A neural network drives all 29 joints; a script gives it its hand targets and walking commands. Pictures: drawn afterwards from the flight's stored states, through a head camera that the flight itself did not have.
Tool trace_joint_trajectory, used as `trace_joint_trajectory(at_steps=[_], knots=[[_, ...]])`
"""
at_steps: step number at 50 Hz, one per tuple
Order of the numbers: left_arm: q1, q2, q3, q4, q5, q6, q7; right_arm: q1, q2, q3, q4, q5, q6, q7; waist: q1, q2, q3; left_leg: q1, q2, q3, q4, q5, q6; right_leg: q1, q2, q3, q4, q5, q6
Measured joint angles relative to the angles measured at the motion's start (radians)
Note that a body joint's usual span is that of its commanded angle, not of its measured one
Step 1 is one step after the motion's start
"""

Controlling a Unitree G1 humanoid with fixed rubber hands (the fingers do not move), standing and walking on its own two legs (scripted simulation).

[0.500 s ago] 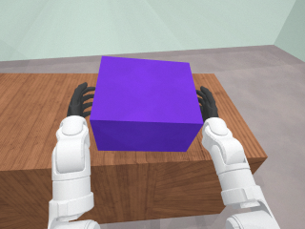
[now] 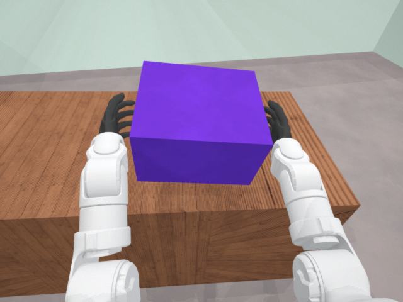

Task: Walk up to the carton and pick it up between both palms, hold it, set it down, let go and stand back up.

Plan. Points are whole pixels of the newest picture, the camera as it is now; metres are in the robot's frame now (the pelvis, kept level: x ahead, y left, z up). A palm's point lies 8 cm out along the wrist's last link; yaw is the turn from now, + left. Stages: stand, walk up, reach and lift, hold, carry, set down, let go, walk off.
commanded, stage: hold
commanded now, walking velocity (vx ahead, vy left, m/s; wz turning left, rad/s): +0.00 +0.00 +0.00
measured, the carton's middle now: (197, 124) +0.42 +0.01 +0.16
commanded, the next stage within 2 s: none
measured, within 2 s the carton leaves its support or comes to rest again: neither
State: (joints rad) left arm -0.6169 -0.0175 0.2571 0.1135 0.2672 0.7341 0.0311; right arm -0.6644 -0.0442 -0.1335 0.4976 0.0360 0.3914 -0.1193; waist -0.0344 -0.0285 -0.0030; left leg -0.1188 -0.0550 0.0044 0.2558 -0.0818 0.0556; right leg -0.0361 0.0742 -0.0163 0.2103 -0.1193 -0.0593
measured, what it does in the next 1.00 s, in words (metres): stands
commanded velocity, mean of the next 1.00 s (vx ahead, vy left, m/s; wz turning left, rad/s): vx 0.00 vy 0.00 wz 0.00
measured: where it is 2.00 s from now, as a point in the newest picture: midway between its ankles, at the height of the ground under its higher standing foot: outside the picture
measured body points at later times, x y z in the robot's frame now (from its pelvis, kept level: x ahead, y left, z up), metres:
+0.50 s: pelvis +0.02 -0.01 +0.00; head +0.04 +0.00 +0.45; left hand +0.39 +0.19 +0.16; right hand +0.40 -0.14 +0.14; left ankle +0.04 +0.08 -0.75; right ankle +0.00 -0.08 -0.75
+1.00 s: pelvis -0.01 +0.00 +0.00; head -0.03 +0.02 +0.45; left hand +0.37 +0.17 +0.17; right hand +0.38 -0.15 +0.16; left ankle +0.04 +0.08 -0.75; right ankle +0.00 -0.08 -0.75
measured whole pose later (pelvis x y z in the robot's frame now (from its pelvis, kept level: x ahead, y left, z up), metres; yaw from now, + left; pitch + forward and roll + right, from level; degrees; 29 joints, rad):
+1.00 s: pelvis -0.01 +0.00 +0.00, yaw +1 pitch -1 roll -1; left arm -0.55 0.00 0.22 0.13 0.27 0.64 0.03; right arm -0.61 -0.02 -0.12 0.46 -0.01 0.33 -0.13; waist -0.05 -0.02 -0.04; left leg -0.16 -0.06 -0.01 0.22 -0.04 0.06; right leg -0.07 0.07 -0.03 0.16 -0.07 -0.06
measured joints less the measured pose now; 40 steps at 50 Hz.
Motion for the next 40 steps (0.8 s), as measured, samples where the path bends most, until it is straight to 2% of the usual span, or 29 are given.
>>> trace_joint_trajectory(at_steps=[7, 14, 18, 26, 35, 40], knots=[[-0.006, 0.001, 0.009, 0.039, 0.005, -0.042, -0.031, -0.01, -0.018, 0.007, 0.035, -0.009, -0.034, 0.009, 0.001, 0.009, -0.008, 0.008, -0.002, -0.006, -0.023, -0.005, -0.002, 0.01, -0.001, -0.003, -0.025, -0.005, -0.001], [0.099, 0.033, 0.012, -0.07, -0.042, -0.062, -0.069, 0.101, 0.004, 0.11, -0.12, 0.025, -0.033, -0.069, -0.015, -0.005, -0.028, -0.008, 0.0, -0.005, -0.056, 0.001, -0.004, -0.03, 0.0, 0.0, -0.011, -0.016, 0.005], [0.15, 0.051, -0.003, -0.163, -0.064, -0.052, -0.066, 0.167, 0.023, 0.147, -0.237, 0.039, -0.022, -0.113, -0.015, -0.01, -0.027, -0.033, 0.005, -0.009, -0.067, 0.011, -0.009, -0.063, 0.004, -0.005, -0.004, -0.008, 0.013], [0.158, 0.07, -0.003, -0.211, -0.086, -0.037, -0.072, 0.161, 0.021, 0.162, -0.314, 0.022, 0.027, -0.124, 0.0, -0.006, -0.018, -0.073, 0.004, -0.019, -0.068, 0.03, -0.013, -0.091, 0.004, -0.016, -0.024, 0.01, 0.003], [0.079, 0.068, 0.012, -0.085, -0.068, -0.04, -0.084, 0.079, 0.022, 0.1, -0.191, -0.018, 0.031, -0.075, -0.001, 0.0, -0.057, -0.079, -0.003, -0.018, -0.069, 0.047, -0.007, -0.098, -0.002, -0.017, -0.021, 0.018, -0.002], [0.007, 0.057, 0.026, 0.037, -0.042, -0.064, -0.082, 0.017, 0.02, 0.04, -0.051, -0.056, -0.013, -0.033, 0.005, 0.0, -0.058, -0.064, -0.004, -0.01, -0.067, 0.054, -0.003, -0.088, -0.004, -0.01, -0.011, 0.021, -0.002]])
